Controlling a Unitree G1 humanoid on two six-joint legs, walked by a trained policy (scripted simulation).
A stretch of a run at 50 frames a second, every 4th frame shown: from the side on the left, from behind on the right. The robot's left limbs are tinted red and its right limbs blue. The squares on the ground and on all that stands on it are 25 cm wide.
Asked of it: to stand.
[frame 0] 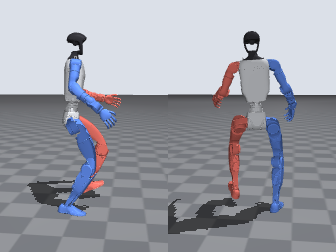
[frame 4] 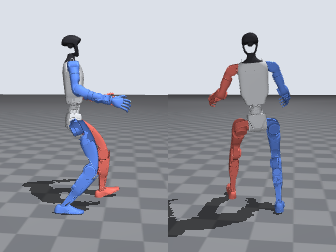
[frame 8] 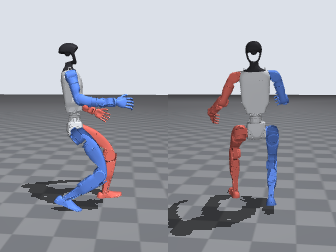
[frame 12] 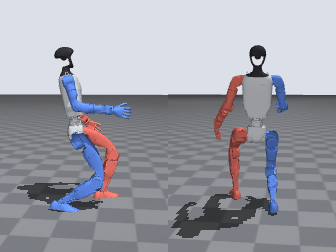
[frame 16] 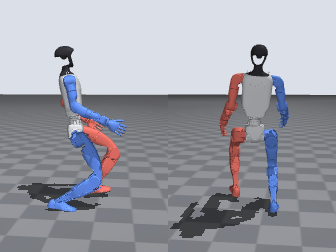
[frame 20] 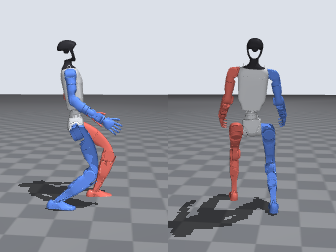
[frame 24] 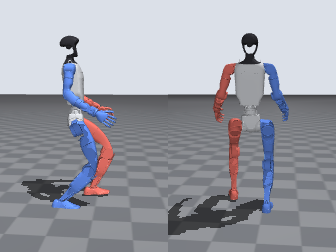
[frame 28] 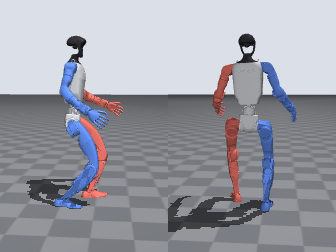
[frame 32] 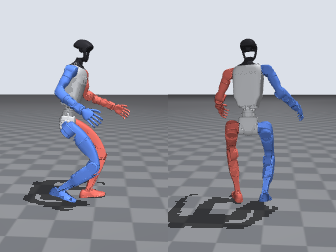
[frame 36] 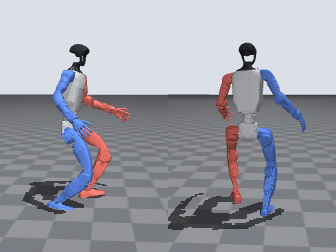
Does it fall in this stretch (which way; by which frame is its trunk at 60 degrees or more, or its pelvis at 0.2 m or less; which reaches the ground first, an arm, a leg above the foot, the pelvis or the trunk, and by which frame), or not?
no
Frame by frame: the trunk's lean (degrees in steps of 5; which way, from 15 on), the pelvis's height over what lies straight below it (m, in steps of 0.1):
0: 5, 0.7
4: 5, 0.7
8: 5, 0.6
12: 10, 0.6
16: 10, 0.6
20: 10, 0.7
24: 5, 0.7
28: 5, 0.7
32: 15 forward, 0.7
36: 10, 0.6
